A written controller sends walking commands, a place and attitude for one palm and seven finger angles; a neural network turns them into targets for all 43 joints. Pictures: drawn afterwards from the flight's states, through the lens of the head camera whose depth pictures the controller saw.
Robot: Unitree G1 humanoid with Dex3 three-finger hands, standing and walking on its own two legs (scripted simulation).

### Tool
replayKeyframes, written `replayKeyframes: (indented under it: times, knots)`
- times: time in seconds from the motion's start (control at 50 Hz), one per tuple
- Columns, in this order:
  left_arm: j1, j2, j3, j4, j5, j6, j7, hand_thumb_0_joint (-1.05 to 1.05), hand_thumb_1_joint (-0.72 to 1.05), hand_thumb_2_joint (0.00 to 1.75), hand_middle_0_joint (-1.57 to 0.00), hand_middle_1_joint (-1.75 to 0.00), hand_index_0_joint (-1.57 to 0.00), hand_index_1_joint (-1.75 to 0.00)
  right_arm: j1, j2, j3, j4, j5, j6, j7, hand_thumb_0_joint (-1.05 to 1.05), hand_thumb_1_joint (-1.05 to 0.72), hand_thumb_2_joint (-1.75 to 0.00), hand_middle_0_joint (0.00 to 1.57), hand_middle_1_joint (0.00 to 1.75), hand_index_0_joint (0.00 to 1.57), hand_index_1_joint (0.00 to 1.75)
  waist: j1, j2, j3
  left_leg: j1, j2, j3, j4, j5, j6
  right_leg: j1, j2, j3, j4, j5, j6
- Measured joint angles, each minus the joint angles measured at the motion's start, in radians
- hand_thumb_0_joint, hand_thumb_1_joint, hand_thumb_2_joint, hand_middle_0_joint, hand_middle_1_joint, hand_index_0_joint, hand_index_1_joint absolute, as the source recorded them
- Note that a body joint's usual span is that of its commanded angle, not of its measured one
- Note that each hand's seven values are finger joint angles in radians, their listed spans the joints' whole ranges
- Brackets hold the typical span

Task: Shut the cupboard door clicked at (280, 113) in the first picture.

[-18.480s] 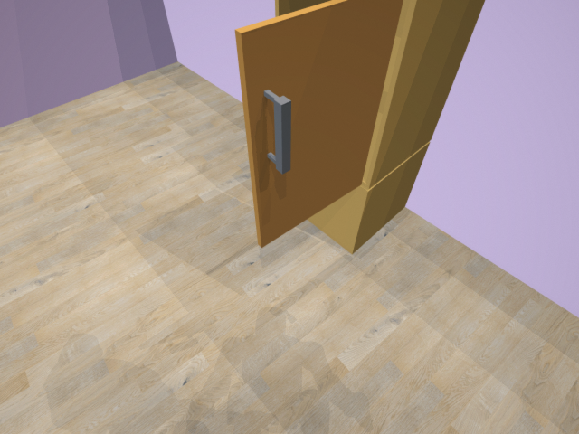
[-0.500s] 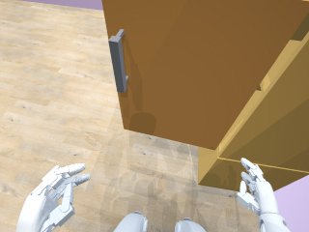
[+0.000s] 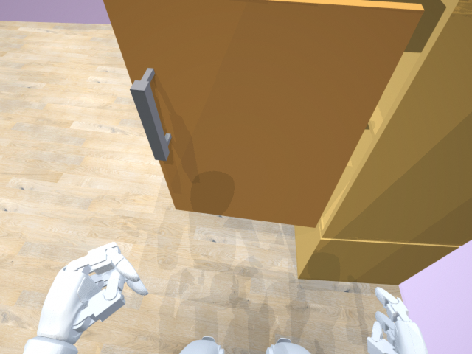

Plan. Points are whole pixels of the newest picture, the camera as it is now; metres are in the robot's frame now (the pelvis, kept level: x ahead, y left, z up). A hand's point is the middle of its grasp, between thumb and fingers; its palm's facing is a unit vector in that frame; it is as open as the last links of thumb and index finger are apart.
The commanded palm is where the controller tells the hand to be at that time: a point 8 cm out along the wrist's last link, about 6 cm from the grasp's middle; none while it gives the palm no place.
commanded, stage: raise the hand and make a fist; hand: left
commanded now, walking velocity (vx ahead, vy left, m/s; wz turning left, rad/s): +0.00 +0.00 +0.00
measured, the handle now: (156, 117) +0.49 +0.18 +0.11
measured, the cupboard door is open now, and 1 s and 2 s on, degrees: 85 85 85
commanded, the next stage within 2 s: bring the fist close to the handle in 0.88 s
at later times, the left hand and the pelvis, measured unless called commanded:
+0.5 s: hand (82, 253) +0.23 +0.21 +0.12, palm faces -0.02 -1.00 -0.08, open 3.1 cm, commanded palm +0.20 +0.26 +0.12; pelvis +0.01 +0.02 +0.03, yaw +0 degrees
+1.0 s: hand (93, 257) +0.23 +0.20 +0.11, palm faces -0.08 -1.00 -0.06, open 3.1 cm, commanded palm +0.22 +0.26 +0.12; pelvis +0.01 +0.02 +0.03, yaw +0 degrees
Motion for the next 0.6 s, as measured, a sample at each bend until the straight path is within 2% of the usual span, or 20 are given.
replayKeyframes:
  times: [0.08,0.2,0.32,0.38,0.52,0.6]
  knots:
    - [-0.024,0.028,-0.019,-0.015,0.018,0.046,0.016,0.02,0.9,0.9,-1.05,-1.23,-1.05,-1.23,-0.02,0.017,0.003,-0.018,0.003,-0.002,-0.008,0.02,-0.9,-0.9,0.2,0.3,0.2,0.3,-0.005,-0.01,0.0,0.038,0.002,0.01,-0.026,0.008,0.004,0.033,0.004,0.012,-0.023,0.011,0.002]
    - [-0.056,0.023,0.045,-0.042,-0.006,0.068,0.095,0.02,0.9,0.9,-1.16,-1.35,-1.16,-1.35,-0.02,0.053,0.032,-0.04,0.006,0.004,-0.001,0.02,-0.9,-0.9,0.2,0.3,0.2,0.3,-0.001,-0.005,-0.02,0.116,-0.001,0.01,-0.083,0.024,0.008,0.113,0.004,0.016,-0.083,0.029,0.01]
    - [-0.098,0.024,-0.005,0.007,0.021,0.152,0.058,0.01,0.9,0.9,-1.25,-1.44,-1.24,-1.44,-0.019,0.046,0.07,-0.049,0.006,-0.007,0.004,0.02,-0.9,-0.9,0.2,0.3,0.2,0.3,0.009,0.014,-0.008,0.155,-0.009,0.002,-0.119,0.043,0.018,0.161,-0.002,0.011,-0.129,0.049,0.02]
    - [-0.108,0.038,-0.019,0.01,0.029,0.175,0.052,0.02,0.9,0.9,-1.27,-1.47,-1.27,-1.47,-0.017,0.047,0.08,-0.044,0.002,-0.012,0.0,0.02,-0.9,-0.9,0.2,0.3,0.2,0.3,0.009,0.008,0.008,0.176,-0.01,0.005,-0.138,0.051,0.021,0.181,-0.003,0.015,-0.147,0.058,0.023]
    - [-0.174,0.052,0.05,0.0,0.003,0.146,0.083,0.02,0.9,0.9,-1.3,-1.49,-1.29,-1.49,0.001,0.041,0.084,-0.005,0.0,-0.02,0.003,0.02,-0.9,-0.9,0.2,0.3,0.2,0.3,0.011,0.002,0.016,0.222,-0.016,0.004,-0.174,0.063,0.024,0.228,-0.006,0.017,-0.183,0.069,0.029]
    - [-0.193,0.039,0.05,0.035,0.002,0.183,0.057,0.01,0.9,0.9,-1.3,-1.5,-1.29,-1.5,0.006,0.029,0.079,0.006,0.006,-0.02,0.006,0.02,-0.9,-0.9,0.2,0.3,0.2,0.3,0.003,0.014,0.013,0.238,-0.019,0.007,-0.195,0.07,0.029,0.244,-0.008,0.021,-0.204,0.077,0.035]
